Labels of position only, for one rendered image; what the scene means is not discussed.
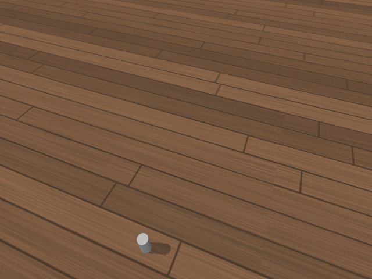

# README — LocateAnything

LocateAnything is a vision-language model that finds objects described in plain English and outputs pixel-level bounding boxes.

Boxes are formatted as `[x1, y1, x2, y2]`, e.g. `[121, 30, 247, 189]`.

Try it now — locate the can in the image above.
[137, 233, 152, 253]

